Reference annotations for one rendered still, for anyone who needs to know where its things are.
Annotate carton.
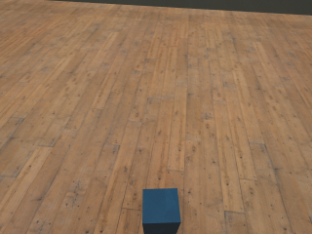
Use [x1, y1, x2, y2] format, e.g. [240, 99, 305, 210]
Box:
[142, 188, 181, 234]

